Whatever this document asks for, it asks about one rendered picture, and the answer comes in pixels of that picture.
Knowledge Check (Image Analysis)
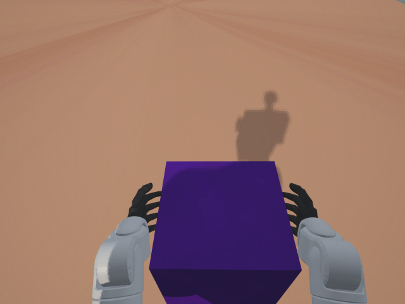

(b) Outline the carton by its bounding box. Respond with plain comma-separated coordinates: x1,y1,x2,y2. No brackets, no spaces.
149,161,302,304

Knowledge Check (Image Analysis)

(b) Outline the right robot forearm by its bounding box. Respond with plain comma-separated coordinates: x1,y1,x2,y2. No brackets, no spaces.
297,217,368,304

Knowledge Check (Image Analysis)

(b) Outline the robot left hand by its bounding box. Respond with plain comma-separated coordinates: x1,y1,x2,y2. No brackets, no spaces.
128,183,161,233

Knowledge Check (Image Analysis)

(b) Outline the left robot forearm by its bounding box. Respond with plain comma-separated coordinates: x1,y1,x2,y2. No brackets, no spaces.
92,216,151,304

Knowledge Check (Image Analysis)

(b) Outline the robot right hand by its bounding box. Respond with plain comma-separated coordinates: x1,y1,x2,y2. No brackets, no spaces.
282,183,318,236

